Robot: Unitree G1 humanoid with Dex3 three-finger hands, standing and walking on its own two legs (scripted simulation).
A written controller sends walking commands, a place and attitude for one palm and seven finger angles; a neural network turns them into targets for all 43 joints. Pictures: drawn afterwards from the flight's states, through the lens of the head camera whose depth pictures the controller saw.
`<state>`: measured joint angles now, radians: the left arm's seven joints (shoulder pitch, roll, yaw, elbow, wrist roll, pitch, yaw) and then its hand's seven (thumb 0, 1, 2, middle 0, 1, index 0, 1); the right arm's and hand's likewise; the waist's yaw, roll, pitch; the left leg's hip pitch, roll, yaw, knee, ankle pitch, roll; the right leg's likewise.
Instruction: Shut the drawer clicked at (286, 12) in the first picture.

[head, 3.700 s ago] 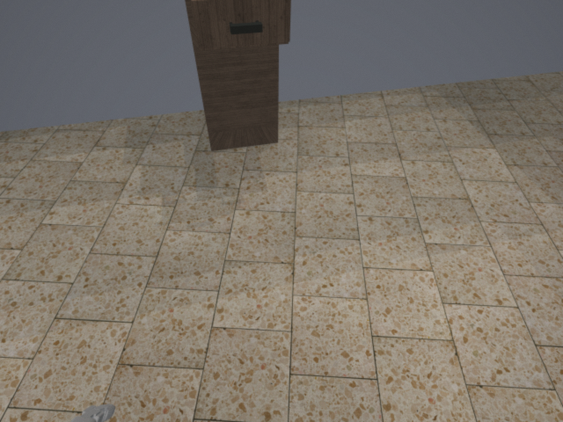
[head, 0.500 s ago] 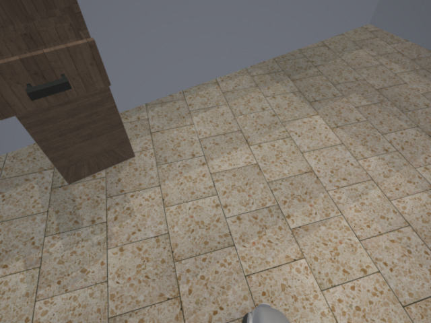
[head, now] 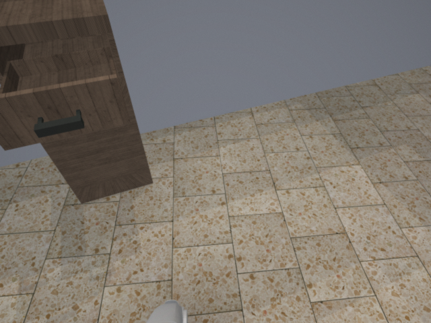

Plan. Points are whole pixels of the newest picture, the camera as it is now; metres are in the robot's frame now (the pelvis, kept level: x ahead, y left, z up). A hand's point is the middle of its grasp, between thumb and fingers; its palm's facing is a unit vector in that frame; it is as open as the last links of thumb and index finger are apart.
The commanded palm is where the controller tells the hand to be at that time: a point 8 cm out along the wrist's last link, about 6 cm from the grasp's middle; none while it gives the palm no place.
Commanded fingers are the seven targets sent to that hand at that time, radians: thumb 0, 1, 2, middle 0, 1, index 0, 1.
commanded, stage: turn to face it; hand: left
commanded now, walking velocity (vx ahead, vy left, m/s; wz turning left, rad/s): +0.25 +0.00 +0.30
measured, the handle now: (60, 121) +0.57 +0.48 +0.01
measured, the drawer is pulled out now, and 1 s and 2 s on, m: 0.30 0.30 0.30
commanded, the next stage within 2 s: take the last steps up to it in 0.80 s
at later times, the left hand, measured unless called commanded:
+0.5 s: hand (124, 285) +0.22 +0.23 -0.15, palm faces +0.24 -0.94 -0.24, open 7.4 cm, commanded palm none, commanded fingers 0.00 0.90 0.90 -0.20 -0.30 -0.20 -0.30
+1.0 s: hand out of the picture +0.07 +0.19 -0.17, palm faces +0.50 -0.83 -0.25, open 7.3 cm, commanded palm none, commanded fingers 0.00 0.90 0.90 -0.20 -0.30 -0.20 -0.30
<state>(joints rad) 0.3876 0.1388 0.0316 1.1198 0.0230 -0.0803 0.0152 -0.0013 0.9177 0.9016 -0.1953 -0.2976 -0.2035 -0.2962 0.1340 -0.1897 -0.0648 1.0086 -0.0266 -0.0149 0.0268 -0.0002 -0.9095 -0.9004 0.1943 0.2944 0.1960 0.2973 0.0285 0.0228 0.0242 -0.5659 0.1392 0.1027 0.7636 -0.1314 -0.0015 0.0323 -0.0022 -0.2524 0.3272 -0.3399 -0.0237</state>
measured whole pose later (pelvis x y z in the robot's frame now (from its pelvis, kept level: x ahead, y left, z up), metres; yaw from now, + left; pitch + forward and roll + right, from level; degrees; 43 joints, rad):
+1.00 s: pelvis +0.16 +0.01 +0.00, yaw +26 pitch -1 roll +0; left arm 0.31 0.20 0.05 0.99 0.03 0.02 0.02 0.01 0.91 0.90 -0.20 -0.30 -0.21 -0.30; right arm 0.13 -0.23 -0.06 0.96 -0.02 0.05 0.01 0.00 -0.91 -0.90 0.20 0.29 0.20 0.30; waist 0.05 0.00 0.07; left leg -0.28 0.03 0.07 0.66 -0.39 -0.04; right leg -0.22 -0.14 -0.23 0.55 -0.29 0.02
